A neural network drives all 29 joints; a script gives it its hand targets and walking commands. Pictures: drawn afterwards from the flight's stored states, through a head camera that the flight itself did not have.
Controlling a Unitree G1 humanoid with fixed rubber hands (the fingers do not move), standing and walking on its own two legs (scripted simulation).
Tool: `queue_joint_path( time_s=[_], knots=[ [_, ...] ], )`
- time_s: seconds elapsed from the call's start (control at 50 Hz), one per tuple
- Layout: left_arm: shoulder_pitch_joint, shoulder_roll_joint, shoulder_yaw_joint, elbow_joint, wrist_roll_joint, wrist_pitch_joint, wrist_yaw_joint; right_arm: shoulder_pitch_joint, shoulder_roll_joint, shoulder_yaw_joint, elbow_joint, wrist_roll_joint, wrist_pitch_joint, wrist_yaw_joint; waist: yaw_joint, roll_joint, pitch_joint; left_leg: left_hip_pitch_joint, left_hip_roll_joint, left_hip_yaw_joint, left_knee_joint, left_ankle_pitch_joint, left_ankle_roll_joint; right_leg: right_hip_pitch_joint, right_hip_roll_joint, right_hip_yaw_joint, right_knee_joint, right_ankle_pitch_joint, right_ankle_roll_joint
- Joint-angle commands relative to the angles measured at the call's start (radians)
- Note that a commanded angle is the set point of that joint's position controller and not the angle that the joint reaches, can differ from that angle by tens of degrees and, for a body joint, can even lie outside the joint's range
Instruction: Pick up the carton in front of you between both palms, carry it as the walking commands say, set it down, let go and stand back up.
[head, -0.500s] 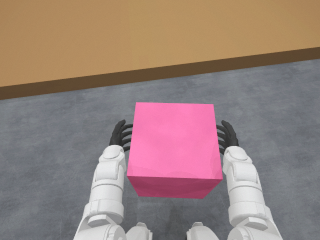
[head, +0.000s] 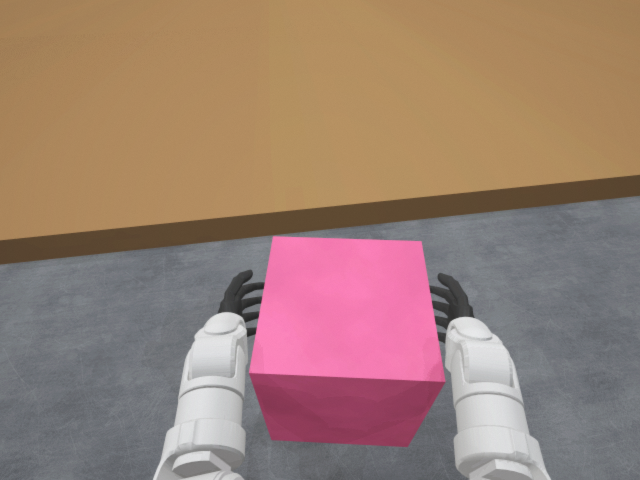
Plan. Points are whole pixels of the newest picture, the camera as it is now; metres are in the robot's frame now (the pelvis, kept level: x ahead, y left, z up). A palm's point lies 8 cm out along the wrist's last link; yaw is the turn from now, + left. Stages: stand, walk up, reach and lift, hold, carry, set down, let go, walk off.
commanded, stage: reach and lift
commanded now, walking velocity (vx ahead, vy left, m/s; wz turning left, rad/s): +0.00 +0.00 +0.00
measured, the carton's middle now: (342, 345) +0.31 +0.00 -0.05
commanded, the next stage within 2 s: hold in 0.78 s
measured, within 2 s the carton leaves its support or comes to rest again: neither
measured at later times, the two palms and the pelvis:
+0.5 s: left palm (232, 313) +0.31 +0.15 +0.04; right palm (460, 318) +0.31 -0.15 +0.04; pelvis +0.02 +0.00 +0.01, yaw +0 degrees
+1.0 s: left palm (226, 312) +0.30 +0.15 +0.06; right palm (465, 317) +0.29 -0.15 +0.06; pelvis +0.01 +0.00 +0.01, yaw +0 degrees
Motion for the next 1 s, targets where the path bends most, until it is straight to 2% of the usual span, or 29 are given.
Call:
queue_joint_path(
  time_s=[0.0, 0.18, 0.44, 0.58, 0.76, 0.86, 0.98],
  knots=[
    [-0.566, -0.961, -0.544, 0.006, -0.219, -0.029, -0.238, -0.565, 0.957, 0.556, 0.003, 0.226, -0.030, 0.250, -0.001, 0.000, -0.236, 0.013, -0.066, 0.013, -0.101, 0.017, 0.018, 0.100, 0.072, -0.013, -0.080, 0.015, -0.016],
    [-0.516, -0.933, -0.549, -0.019, -0.213, -0.016, -0.228, -0.519, 0.938, 0.571, -0.029, 0.229, -0.013, 0.239, 0.004, -0.006, -0.252, 0.059, -0.071, 0.015, -0.118, 0.089, 0.015, 0.145, 0.075, -0.011, -0.100, 0.092, -0.007],
    [-0.395, -0.911, -0.594, -0.126, -0.245, 0.016, -0.216, -0.393, 0.917, 0.608, -0.130, 0.259, 0.017, 0.224, 0.003, -0.005, -0.259, 0.129, -0.079, 0.009, -0.141, 0.247, 0.006, 0.203, 0.083, 0.000, -0.126, 0.249, -0.001],
    [-0.368, -0.904, -0.614, -0.168, -0.260, 0.032, -0.211, -0.366, 0.907, 0.625, -0.171, 0.270, 0.031, 0.220, 0.003, -0.002, -0.250, 0.146, -0.079, 0.004, -0.150, 0.277, 0.003, 0.216, 0.085, 0.004, -0.133, 0.270, 0.000],
    [-0.379, -0.899, -0.623, -0.191, -0.268, 0.054, -0.207, -0.380, 0.895, 0.633, -0.195, 0.275, 0.050, 0.220, 0.003, 0.000, -0.228, 0.151, -0.076, 0.004, -0.159, 0.243, 0.002, 0.211, 0.086, 0.001, -0.140, 0.229, -0.002],
    [-0.344, -0.893, -0.681, -0.285, -0.305, 0.091, -0.196, -0.351, 0.894, 0.699, -0.288, 0.314, 0.088, 0.212, 0.007, -0.001, -0.270, 0.197, -0.075, -0.001, -0.172, 0.319, -0.002, 0.253, 0.086, 0.008, -0.155, 0.299, 0.003],
    [-0.345, -0.837, -0.617, -0.240, -0.266, 0.131, -0.195, -0.345, 0.839, 0.629, -0.241, 0.276, 0.126, 0.210, 0.005, -0.001, -0.116, 0.138, -0.070, 0.013, -0.199, 0.125, 0.006, 0.194, 0.080, -0.001, -0.179, 0.111, -0.006]
  ],
)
